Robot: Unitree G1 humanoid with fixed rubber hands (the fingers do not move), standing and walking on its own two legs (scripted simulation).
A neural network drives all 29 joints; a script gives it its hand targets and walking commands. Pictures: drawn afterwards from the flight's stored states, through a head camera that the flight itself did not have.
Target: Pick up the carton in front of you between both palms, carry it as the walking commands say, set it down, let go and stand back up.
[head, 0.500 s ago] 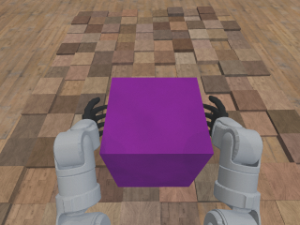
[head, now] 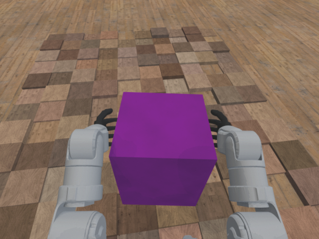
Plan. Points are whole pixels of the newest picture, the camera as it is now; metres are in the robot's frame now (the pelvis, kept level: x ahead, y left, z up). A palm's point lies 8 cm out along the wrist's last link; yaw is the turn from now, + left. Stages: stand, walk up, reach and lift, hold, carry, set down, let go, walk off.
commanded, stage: carry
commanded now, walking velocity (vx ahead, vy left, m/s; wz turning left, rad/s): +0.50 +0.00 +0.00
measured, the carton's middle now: (161, 151) +0.36 -0.02 +0.02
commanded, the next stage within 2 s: none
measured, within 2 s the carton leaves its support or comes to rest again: neither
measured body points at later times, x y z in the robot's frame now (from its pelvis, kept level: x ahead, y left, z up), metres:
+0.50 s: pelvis +0.30 -0.04 -0.01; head +0.34 -0.06 +0.44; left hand +0.63 +0.13 +0.11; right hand +0.66 -0.17 +0.11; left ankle +0.41 +0.09 -0.71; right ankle +0.19 -0.12 -0.75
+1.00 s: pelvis +0.60 -0.01 -0.01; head +0.59 +0.01 +0.44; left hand +0.90 +0.14 +0.10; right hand +0.89 -0.16 +0.11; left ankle +0.52 +0.06 -0.76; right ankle +0.70 -0.15 -0.70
